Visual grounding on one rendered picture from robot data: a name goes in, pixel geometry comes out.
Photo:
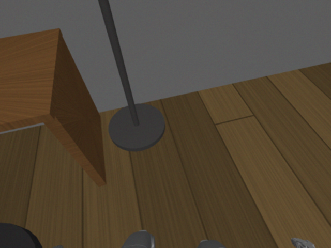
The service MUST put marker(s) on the right robot hand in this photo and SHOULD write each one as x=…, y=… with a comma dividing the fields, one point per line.
x=299, y=243

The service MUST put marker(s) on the desk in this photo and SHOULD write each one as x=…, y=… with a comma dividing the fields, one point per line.
x=40, y=83

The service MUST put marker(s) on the coat stand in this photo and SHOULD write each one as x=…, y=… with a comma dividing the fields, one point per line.
x=135, y=127

